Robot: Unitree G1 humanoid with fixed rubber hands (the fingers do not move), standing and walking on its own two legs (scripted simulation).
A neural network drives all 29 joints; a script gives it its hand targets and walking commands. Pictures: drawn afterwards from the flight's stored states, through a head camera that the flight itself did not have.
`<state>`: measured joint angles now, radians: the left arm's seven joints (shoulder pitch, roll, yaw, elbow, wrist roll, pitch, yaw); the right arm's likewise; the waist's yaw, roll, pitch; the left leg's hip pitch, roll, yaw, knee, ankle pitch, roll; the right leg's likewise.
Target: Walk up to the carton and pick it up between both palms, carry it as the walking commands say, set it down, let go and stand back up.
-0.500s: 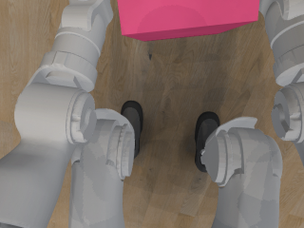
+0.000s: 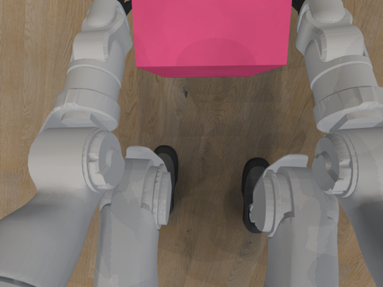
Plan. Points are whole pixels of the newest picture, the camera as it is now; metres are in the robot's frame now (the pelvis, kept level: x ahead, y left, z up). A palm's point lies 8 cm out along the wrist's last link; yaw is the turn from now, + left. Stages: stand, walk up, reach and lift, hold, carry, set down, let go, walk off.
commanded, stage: reach and lift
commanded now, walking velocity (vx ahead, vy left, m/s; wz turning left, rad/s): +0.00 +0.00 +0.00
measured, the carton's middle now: (208, 10) +0.55 +0.02 -0.24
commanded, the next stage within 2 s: none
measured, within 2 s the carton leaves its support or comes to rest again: neither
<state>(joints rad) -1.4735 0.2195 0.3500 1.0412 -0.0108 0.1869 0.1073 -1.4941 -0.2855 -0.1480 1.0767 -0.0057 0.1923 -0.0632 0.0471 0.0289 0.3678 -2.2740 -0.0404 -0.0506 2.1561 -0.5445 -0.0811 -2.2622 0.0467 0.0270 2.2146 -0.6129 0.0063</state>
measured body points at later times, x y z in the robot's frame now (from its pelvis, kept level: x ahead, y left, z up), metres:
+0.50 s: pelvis -0.02 +0.01 +0.01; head +0.37 -0.01 +0.24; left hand +0.56 +0.17 -0.14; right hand +0.57 -0.13 -0.17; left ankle +0.12 +0.14 -0.34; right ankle +0.10 -0.12 -0.34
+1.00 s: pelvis -0.02 +0.01 +0.05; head +0.36 -0.01 +0.28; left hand +0.55 +0.16 -0.10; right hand +0.56 -0.13 -0.11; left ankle +0.12 +0.14 -0.34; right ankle +0.10 -0.12 -0.34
